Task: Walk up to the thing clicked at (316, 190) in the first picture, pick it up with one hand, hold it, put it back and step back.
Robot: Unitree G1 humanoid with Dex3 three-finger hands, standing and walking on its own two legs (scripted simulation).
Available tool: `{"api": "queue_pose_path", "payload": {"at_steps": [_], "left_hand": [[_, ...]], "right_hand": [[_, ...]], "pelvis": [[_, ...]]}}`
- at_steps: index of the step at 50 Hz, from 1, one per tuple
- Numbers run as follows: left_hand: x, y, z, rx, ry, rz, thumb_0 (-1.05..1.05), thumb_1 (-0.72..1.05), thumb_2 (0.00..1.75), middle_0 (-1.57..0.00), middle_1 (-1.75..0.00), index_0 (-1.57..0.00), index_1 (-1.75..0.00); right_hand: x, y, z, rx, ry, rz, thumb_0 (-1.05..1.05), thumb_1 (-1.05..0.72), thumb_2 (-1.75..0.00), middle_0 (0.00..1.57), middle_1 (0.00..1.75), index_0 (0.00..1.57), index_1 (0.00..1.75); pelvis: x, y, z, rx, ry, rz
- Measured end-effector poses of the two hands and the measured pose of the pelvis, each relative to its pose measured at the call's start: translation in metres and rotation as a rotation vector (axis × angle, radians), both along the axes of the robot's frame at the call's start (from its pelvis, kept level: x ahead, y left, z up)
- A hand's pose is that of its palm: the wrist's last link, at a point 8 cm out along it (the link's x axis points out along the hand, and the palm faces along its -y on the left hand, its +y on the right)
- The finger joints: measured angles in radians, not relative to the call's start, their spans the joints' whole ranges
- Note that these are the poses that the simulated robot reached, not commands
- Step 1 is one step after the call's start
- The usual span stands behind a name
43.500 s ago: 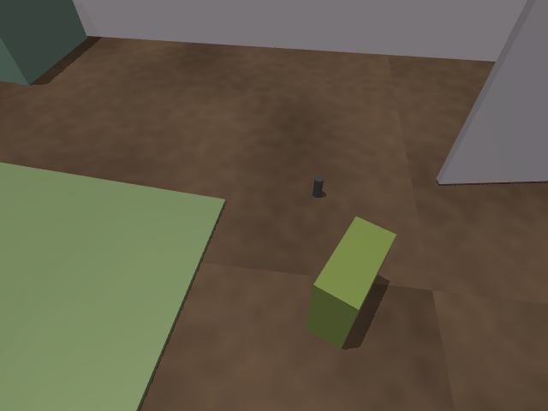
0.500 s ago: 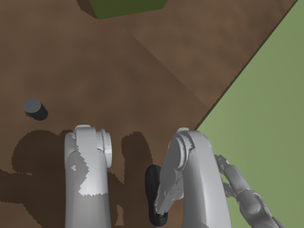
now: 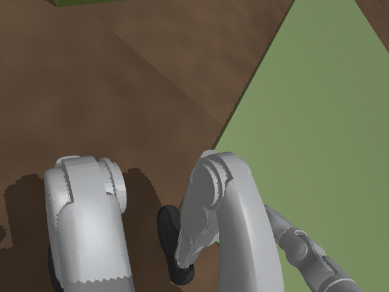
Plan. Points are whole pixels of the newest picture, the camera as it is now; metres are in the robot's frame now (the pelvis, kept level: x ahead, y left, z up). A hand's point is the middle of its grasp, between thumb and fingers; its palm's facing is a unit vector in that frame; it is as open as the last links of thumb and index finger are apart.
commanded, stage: close in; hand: left
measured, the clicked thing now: out of the picture +0.38 +0.32 -0.22
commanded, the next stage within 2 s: rest palm in 0.28 s
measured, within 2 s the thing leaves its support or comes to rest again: leaves its support in 1.50 s
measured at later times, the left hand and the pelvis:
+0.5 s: hand out of the picture +0.35 +0.31 -0.19, palm faces +0.39 -0.92 +0.02, open 17.1 cm; pelvis -0.01 +0.01 +0.00, yaw -2 degrees
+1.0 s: hand out of the picture +0.37 +0.31 -0.20, palm faces +0.43 -0.90 +0.00, open 8.1 cm; pelvis -0.01 +0.01 +0.00, yaw -3 degrees
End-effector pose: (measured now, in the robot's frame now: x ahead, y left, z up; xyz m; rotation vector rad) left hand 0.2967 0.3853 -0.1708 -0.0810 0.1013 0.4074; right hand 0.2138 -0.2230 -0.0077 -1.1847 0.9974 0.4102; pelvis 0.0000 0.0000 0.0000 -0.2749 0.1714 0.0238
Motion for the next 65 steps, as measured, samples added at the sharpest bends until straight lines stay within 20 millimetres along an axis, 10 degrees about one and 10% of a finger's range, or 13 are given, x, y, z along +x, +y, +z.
{"api": "queue_pose_path", "payload": {"at_steps": [28, 52, 65], "left_hand": [[0.014, -0.036, -0.027, 0.056, 0.001, 0.007, -0.01, -0.44, 0.14, -0.12, -0.11, -0.12, -0.11], [0.034, -0.039, -0.025, 0.067, -0.001, 0.025, 0.01, 0.37, 0.73, -0.70, -0.67, -0.69, -0.68], [0.039, -0.035, -0.025, 0.073, -0.001, 0.055, -0.01, 0.23, 0.91, -0.89, -1.00, -0.95, -1.01]], "right_hand": [[-0.032, 0.003, 0.000, -0.090, 0.125, 0.002, 0.00, -0.90, -0.90, 0.21, 0.30, 0.20, 0.30], [-0.036, 0.004, 0.004, -0.107, 0.141, -0.017, 0.00, -0.87, -0.89, 0.21, 0.30, 0.20, 0.30], [-0.042, 0.000, 0.003, -0.121, 0.174, -0.036, 0.00, -0.86, -0.89, 0.21, 0.30, 0.20, 0.30]], "pelvis": [[-0.005, 0.008, -0.005, -0.047, -0.054, -0.028], [-0.006, 0.010, -0.002, -0.060, -0.049, -0.043], [-0.004, 0.011, 0.000, -0.061, -0.041, -0.043]]}}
